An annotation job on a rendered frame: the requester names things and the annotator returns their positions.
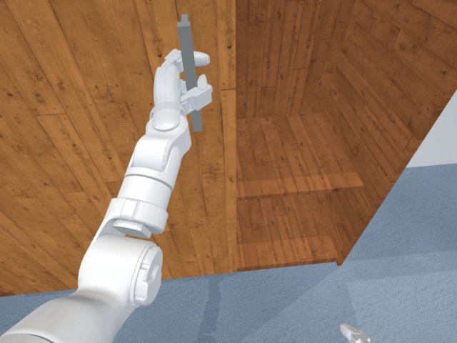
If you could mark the robot left forearm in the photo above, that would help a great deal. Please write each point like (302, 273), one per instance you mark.
(140, 207)

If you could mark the handle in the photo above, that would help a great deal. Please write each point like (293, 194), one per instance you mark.
(187, 54)

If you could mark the left robot hand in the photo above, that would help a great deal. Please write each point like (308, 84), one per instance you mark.
(169, 87)

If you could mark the right robot hand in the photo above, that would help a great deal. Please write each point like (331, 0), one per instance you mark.
(353, 335)

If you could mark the robot left upper arm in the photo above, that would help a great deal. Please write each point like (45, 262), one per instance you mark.
(119, 274)

